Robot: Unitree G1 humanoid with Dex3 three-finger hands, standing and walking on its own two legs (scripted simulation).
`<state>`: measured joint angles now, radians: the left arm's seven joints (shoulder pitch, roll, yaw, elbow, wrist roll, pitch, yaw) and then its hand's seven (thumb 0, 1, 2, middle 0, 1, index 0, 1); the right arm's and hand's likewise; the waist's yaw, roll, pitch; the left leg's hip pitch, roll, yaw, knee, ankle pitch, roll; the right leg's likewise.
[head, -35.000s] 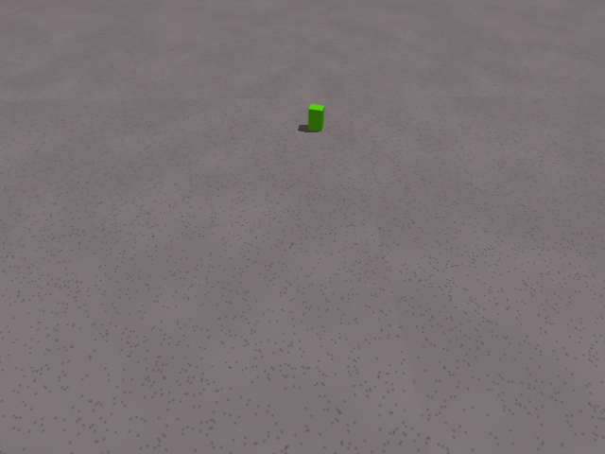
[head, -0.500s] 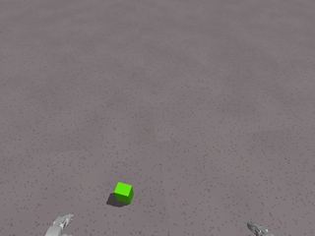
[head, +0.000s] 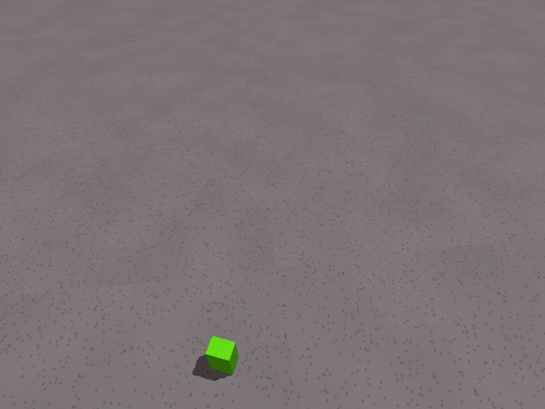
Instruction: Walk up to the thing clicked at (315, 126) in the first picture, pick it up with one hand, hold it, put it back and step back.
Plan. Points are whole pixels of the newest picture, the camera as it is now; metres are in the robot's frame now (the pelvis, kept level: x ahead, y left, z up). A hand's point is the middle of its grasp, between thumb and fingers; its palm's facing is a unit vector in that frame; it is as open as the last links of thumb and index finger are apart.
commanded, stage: stand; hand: left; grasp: from the side
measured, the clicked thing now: (222, 355) +0.46 +0.20 -0.71
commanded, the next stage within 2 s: step back in 1.42 s
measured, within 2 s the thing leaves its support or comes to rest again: neither
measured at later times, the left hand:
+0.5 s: hand out of the picture +0.05 +0.23 -0.16, palm faces +0.03 -0.94 -0.33, open 7.4 cm
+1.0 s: hand out of the picture +0.06 +0.23 -0.16, palm faces +0.01 -0.94 -0.33, open 7.4 cm
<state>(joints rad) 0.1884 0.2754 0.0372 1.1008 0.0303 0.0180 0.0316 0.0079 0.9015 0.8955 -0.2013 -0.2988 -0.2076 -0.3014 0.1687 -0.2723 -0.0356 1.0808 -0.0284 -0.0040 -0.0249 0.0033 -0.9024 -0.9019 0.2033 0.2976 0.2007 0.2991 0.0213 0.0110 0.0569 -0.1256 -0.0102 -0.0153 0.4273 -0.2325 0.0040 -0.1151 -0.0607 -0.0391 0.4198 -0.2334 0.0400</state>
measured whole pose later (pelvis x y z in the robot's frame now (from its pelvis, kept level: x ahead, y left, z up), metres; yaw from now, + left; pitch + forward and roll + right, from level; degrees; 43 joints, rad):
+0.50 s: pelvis -0.01 -0.01 +0.00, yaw +0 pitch -4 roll +0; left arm 0.14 0.30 0.04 1.16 0.02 0.01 0.02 0.01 0.90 0.90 -0.20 -0.30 -0.21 -0.30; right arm 0.15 -0.31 -0.02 1.14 -0.02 0.00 -0.01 0.00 -0.90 -0.90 0.20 0.30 0.20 0.30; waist 0.01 0.01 0.05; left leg -0.10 0.01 -0.02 0.35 -0.18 -0.02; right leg -0.09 -0.04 -0.05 0.34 -0.18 0.02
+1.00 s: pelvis +0.00 -0.02 +0.01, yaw +0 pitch -3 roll +0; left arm 0.12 0.31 0.03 1.16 0.02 0.00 0.01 0.01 0.90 0.90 -0.20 -0.30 -0.21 -0.30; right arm 0.14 -0.32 -0.01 1.15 -0.02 -0.01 -0.01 0.00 -0.90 -0.90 0.20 0.30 0.20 0.30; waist 0.00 0.01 0.06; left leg -0.10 0.02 -0.02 0.34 -0.19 -0.02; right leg -0.10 -0.03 -0.04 0.34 -0.19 0.01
